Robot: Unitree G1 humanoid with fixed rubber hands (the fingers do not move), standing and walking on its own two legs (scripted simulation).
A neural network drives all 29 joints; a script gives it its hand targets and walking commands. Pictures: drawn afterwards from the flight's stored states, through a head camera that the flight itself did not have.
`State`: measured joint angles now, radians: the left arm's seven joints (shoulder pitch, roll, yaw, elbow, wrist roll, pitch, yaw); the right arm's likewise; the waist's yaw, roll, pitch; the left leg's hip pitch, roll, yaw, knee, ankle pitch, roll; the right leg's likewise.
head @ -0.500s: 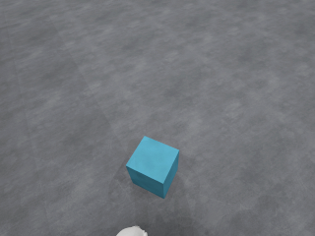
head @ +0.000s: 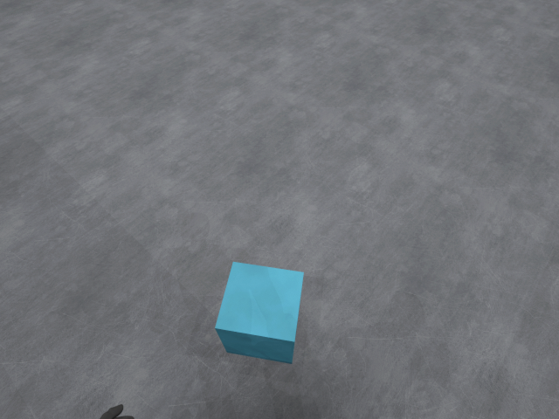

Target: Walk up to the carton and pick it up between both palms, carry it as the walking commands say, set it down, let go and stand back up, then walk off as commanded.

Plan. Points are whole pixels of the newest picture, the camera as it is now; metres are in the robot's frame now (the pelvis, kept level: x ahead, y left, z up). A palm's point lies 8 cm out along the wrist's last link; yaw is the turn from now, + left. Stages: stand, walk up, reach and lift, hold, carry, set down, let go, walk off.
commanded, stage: walk up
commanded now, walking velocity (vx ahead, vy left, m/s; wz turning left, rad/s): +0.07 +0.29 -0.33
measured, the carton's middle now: (263, 314) +0.48 +0.05 -0.62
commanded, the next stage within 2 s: stand in 0.82 s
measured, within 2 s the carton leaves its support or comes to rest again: neither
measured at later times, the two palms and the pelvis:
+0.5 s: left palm out of the picture +0.13 +0.39 -0.14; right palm out of the picture +0.11 -0.12 -0.10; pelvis +0.05 +0.13 +0.01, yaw -7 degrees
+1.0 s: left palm out of the picture +0.15 +0.33 -0.12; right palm out of the picture +0.04 -0.12 -0.12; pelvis +0.04 +0.12 +0.02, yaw -10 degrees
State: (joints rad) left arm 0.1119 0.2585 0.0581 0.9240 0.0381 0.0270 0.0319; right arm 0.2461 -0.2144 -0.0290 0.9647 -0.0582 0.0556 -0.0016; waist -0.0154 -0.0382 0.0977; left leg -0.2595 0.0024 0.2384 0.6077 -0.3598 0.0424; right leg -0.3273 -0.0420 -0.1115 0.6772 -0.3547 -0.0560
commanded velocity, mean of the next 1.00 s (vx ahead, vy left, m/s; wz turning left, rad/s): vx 0.01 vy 0.04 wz -0.14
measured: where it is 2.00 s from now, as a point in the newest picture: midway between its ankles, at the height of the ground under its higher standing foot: outside the picture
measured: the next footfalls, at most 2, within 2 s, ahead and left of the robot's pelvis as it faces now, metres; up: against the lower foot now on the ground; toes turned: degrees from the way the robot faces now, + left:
left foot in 0.30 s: +0.10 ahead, +0.23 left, +0.00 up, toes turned -11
right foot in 0.70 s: +0.06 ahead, -0.01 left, +0.00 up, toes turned -7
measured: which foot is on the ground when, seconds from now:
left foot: down 0.00-0.00, up 0.02-0.28, down 0.30-1.00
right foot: down 0.00-0.30, up 0.32-0.68, down 0.70-1.00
